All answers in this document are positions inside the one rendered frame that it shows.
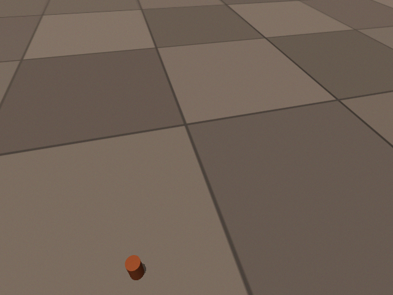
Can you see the can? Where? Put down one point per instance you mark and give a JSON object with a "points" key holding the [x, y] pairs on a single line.
{"points": [[134, 267]]}

